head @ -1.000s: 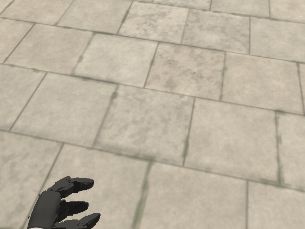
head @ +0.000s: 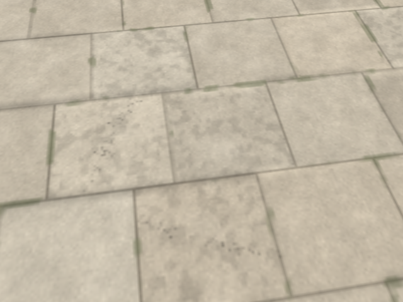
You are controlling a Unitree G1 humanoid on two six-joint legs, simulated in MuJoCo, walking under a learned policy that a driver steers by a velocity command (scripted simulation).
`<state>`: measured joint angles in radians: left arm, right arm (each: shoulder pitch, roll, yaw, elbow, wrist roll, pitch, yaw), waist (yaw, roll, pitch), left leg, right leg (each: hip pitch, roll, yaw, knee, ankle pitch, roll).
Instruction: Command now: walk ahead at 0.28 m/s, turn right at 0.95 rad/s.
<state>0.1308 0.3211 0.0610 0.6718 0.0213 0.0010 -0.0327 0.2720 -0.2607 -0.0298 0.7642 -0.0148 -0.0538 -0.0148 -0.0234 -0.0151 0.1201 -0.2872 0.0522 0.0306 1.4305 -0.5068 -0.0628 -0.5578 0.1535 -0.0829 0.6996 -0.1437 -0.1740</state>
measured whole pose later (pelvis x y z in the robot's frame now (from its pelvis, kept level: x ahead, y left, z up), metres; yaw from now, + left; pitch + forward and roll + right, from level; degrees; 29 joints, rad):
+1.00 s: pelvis +0.15 +0.10 +0.05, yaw -21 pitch -2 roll +0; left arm 0.20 0.25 -0.01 0.89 0.01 0.02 0.03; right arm 0.23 -0.25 -0.01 0.85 -0.01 0.02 -0.01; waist -0.02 0.01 0.03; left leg -0.21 -0.05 -0.02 0.41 -0.17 0.04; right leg -0.10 0.04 0.09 0.41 -0.28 -0.01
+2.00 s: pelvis +0.73 +0.19 +0.03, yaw +3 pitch +0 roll -3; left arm 0.35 0.32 0.07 0.87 0.02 -0.04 -0.02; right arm 0.21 -0.27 -0.01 0.79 -0.06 -0.10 0.02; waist 0.05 0.03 0.04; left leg -0.36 -0.04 -0.06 1.33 -0.27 0.05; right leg -0.34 0.17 -0.03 0.54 -0.20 -0.14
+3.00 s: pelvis +1.41 +0.18 +0.04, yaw -39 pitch +0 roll +0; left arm 0.24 0.24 0.03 0.76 0.03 0.01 -0.01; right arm 0.17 -0.24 -0.01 0.70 -0.01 0.05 -0.03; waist 0.03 0.02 0.08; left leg -0.51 0.06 -0.04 0.89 -0.34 -0.02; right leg -0.33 0.15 0.05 0.44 -0.11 -0.11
